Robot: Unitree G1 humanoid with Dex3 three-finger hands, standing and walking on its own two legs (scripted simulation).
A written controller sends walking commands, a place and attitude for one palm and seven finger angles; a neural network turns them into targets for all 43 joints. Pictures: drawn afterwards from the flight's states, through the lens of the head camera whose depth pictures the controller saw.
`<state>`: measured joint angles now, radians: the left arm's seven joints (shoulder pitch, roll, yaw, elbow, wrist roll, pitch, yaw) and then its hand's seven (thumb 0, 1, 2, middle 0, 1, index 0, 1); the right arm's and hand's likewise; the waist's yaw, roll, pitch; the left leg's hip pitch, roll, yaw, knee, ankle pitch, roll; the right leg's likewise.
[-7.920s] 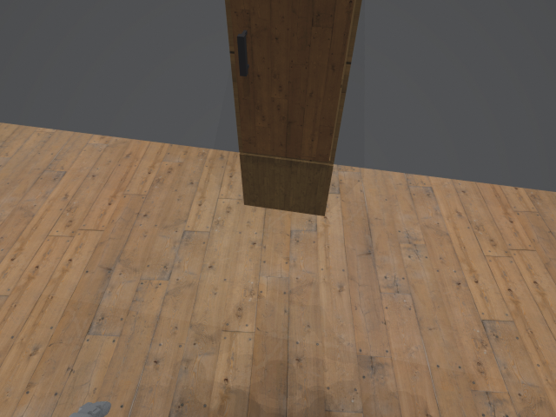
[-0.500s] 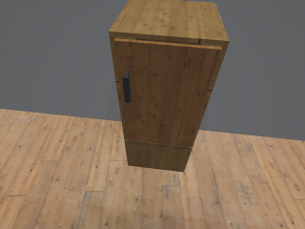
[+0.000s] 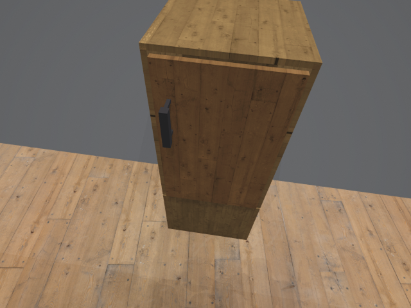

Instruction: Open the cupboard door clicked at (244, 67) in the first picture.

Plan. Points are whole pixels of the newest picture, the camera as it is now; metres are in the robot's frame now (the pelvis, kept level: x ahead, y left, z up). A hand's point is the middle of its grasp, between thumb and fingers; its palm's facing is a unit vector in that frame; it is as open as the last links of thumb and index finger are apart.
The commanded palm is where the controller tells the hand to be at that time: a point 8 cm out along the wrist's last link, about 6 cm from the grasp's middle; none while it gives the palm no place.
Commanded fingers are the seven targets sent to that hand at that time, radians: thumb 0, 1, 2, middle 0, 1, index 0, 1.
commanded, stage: come to a stop and stand still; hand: left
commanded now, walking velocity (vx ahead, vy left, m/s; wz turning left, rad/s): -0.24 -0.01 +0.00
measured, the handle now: (167, 123) +0.55 +0.15 +0.02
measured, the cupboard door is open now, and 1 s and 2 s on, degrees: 0 0 0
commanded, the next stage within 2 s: look again from close up in 1.36 s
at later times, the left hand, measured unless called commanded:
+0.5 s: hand out of the picture +0.03 +0.17 -0.17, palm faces +0.03 -0.97 -0.23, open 7.4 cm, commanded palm none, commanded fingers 0.00 0.90 0.90 -0.20 -0.30 -0.20 -0.30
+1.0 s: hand out of the picture -0.07 +0.16 -0.17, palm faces +0.01 -0.98 -0.17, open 7.4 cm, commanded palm none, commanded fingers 0.00 0.90 0.90 -0.20 -0.30 -0.20 -0.30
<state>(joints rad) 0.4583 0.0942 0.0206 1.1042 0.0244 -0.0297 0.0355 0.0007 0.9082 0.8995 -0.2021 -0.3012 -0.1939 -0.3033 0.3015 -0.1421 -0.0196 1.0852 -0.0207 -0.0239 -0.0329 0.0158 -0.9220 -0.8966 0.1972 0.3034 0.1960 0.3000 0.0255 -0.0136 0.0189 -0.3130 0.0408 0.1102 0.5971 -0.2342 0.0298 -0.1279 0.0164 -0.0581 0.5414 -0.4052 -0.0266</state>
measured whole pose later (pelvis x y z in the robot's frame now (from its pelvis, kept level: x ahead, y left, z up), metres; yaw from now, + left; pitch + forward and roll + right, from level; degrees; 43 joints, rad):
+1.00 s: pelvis -0.03 +0.01 +0.00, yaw +0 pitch +0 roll -1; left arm 0.37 0.10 -0.02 1.09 0.02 -0.01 0.05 0.00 0.91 0.90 -0.20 -0.30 -0.20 -0.30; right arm 0.33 -0.14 0.00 1.05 -0.02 0.00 -0.01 0.01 -0.91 -0.90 0.20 0.30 0.20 0.30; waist -0.03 0.04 0.04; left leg -0.35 0.03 0.11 0.58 -0.23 0.05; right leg -0.17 0.00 -0.10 0.53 -0.36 -0.02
